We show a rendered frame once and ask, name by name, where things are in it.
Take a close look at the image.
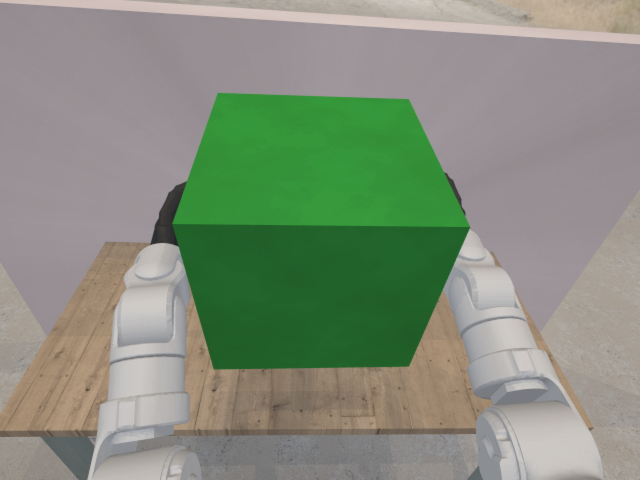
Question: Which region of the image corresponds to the robot left hand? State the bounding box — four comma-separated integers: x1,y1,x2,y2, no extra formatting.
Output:
150,181,187,247

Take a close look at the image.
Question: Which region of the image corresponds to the carton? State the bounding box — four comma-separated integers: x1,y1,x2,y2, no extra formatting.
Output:
172,93,470,369

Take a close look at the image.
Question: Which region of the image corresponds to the robot right hand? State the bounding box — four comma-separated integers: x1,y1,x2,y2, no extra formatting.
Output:
444,172,465,215

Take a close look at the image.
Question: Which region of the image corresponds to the table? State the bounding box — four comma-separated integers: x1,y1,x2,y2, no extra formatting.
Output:
0,242,594,480

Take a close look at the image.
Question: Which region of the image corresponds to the right robot upper arm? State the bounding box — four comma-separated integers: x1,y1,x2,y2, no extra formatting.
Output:
476,400,604,480

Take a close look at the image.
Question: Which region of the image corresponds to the left robot upper arm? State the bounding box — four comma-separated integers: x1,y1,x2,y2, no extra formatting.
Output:
92,445,202,480

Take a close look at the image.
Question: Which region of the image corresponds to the robot left forearm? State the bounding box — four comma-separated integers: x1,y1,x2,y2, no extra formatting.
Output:
87,243,191,480

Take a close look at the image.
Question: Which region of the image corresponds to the robot right forearm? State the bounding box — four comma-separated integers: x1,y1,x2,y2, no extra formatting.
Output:
443,229,603,477

